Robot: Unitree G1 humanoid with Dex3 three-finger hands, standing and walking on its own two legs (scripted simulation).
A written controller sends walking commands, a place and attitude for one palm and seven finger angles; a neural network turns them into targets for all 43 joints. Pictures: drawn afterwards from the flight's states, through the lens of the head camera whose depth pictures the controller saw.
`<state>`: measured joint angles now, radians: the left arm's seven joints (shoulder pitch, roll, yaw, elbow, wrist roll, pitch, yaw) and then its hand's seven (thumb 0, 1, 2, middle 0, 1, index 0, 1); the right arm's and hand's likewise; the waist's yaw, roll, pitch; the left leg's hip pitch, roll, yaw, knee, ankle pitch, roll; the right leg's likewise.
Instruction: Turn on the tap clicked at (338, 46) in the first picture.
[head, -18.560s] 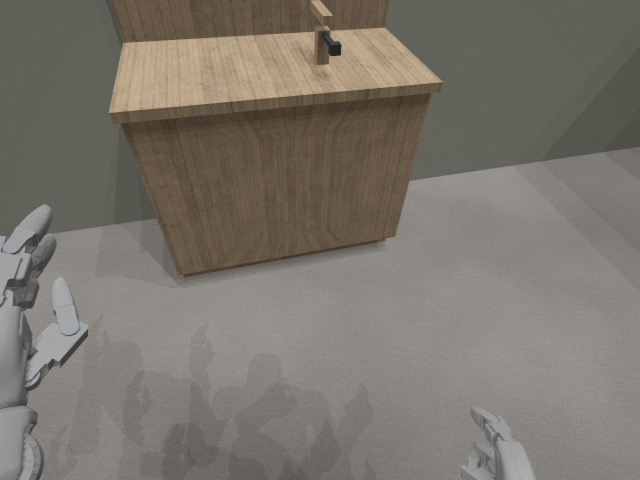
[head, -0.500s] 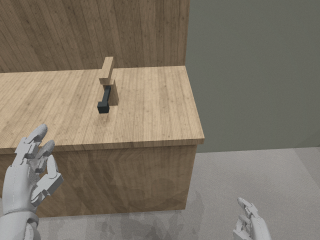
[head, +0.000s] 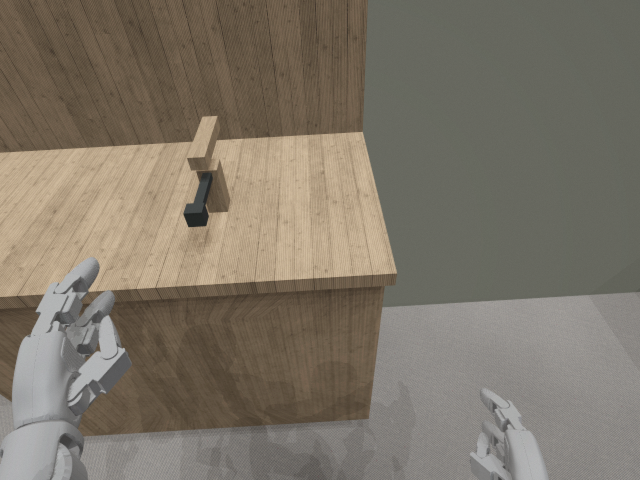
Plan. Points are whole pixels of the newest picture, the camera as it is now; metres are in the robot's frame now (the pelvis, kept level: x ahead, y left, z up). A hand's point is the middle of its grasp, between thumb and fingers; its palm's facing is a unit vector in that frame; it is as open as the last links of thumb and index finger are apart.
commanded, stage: turn the palm inward beside the body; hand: left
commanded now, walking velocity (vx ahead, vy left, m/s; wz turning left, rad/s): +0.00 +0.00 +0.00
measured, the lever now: (196, 214) +0.45 +0.27 +0.09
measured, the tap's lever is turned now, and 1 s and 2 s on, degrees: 0 0 0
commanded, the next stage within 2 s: reach beside the lever's end, fingers flat in 0.14 s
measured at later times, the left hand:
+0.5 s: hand (129, 331) +0.21 +0.24 +0.14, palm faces +0.41 -0.91 -0.09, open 7.5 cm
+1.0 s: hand (132, 300) +0.26 +0.26 +0.12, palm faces +0.44 -0.89 -0.08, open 7.5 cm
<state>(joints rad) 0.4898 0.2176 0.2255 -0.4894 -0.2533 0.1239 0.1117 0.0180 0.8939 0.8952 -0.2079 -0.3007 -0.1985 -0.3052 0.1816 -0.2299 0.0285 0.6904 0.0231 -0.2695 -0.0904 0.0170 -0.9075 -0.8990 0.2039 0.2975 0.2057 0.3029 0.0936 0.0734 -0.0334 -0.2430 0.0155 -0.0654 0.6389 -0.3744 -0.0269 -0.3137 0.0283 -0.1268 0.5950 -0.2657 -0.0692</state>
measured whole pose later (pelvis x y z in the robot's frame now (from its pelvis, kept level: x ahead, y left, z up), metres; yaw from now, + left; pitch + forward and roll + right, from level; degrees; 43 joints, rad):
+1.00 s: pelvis +0.00 +0.01 +0.00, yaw -1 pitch +0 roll +0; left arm 0.15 0.22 0.28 -0.14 -0.22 0.08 0.12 0.02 0.90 0.90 -0.20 -0.28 -0.19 -0.28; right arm 0.16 -0.22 0.03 0.73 0.02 -0.23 -0.12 0.02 -0.91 -0.90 0.20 0.30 0.21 0.30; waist 0.07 0.05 -0.01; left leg -0.24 0.00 -0.04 0.59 -0.35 -0.01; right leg -0.32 0.02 -0.10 0.55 -0.23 -0.05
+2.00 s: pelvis +0.00 +0.02 +0.00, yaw -2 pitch +8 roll -1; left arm -0.43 0.36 0.41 0.64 -0.14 -0.16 0.07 0.02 0.90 0.90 -0.16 -0.16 -0.15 -0.16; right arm 0.25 -0.25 0.00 0.77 0.01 -0.14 -0.10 0.01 -0.91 -0.90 0.20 0.30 0.21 0.30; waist -0.01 0.03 -0.04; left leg -0.44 0.00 -0.03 0.69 -0.38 0.00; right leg -0.51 0.02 -0.09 0.62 -0.25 -0.04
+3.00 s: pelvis +0.00 +0.03 -0.01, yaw -2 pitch +8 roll -1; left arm -0.45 0.33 0.39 0.69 -0.12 -0.20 0.10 0.02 0.90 0.90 -0.16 -0.15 -0.15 -0.15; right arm 0.26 -0.23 0.01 0.75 0.01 -0.08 -0.09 0.01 -0.91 -0.90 0.21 0.30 0.21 0.30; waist -0.02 0.03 -0.06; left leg -0.46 0.00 -0.03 0.70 -0.39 0.01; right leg -0.52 0.02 -0.09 0.63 -0.25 -0.04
